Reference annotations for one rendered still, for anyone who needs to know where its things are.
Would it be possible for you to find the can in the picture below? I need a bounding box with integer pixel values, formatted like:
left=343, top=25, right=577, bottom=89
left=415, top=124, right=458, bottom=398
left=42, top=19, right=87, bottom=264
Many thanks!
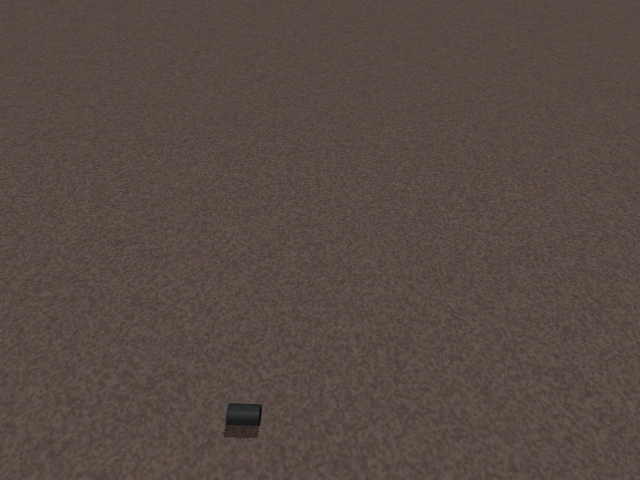
left=226, top=403, right=262, bottom=426

